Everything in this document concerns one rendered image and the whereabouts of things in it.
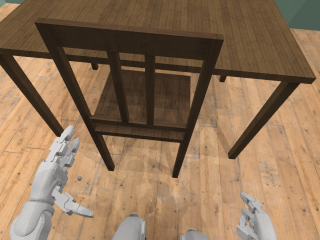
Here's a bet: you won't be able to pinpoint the table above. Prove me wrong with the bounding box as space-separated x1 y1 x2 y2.
0 0 317 160

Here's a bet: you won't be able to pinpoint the robot left forearm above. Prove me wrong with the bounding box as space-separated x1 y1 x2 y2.
9 200 55 240

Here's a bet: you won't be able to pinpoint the chair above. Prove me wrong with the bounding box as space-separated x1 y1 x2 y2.
34 17 224 178

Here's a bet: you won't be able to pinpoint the robot right hand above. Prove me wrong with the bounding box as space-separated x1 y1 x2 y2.
236 192 278 240

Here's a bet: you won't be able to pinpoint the robot left hand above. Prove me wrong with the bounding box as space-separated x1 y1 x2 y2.
29 125 94 218

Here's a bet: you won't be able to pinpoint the robot left shin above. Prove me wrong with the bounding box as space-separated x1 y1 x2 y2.
129 213 139 217

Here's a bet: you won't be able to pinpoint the robot left thigh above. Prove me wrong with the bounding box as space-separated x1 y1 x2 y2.
112 216 146 240

